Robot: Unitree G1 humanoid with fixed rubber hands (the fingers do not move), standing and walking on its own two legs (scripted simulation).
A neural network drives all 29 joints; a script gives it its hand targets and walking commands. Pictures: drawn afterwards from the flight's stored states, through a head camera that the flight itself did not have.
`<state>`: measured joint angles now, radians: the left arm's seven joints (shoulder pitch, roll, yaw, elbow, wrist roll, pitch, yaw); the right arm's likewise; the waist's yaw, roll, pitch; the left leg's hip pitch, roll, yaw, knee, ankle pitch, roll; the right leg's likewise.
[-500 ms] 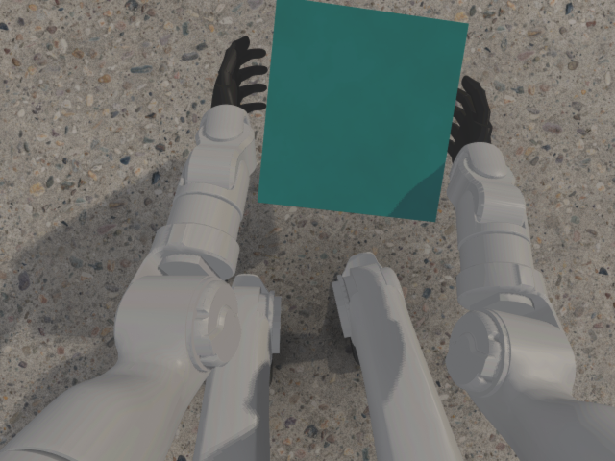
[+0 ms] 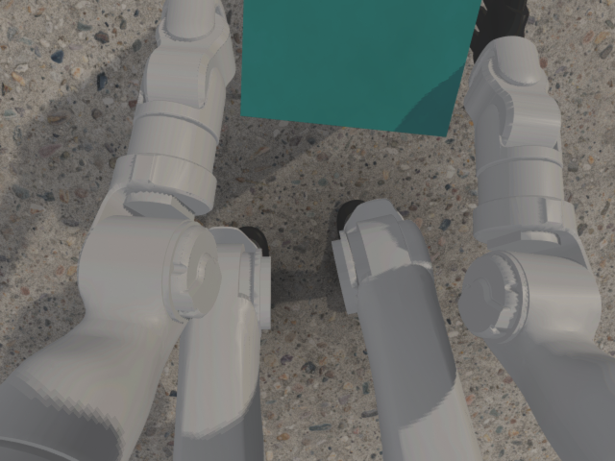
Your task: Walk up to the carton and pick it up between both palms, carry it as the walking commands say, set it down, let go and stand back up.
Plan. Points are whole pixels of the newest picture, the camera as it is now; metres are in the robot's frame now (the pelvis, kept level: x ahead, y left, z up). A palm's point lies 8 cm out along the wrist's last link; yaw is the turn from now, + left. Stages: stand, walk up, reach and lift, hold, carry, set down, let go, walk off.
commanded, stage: set down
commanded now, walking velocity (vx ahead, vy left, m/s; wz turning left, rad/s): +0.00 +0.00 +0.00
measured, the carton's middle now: (345, 13) +0.53 -0.10 -0.24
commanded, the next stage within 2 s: none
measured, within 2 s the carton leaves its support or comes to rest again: neither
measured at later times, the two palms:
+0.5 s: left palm out of the picture +0.55 +0.04 -0.18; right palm (488, 40) +0.47 -0.24 -0.19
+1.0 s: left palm out of the picture +0.56 +0.04 -0.19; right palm (472, 39) +0.48 -0.24 -0.21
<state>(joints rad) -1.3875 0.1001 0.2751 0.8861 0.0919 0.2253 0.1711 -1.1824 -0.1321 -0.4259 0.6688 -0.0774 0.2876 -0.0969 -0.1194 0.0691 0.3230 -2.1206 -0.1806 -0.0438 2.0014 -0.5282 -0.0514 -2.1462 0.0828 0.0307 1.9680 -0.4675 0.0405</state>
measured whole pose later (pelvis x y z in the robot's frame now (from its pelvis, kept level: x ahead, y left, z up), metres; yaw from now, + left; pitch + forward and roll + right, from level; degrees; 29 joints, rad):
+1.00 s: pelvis +0.01 +0.00 -0.04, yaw +1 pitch +36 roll -1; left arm -1.46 0.16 0.18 1.10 0.00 0.19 0.20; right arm -1.23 -0.18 -0.40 0.86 -0.06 0.24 -0.06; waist -0.13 0.10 0.32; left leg -2.21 -0.21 -0.03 2.16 -0.57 -0.05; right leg -2.22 0.06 0.02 2.13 -0.53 0.05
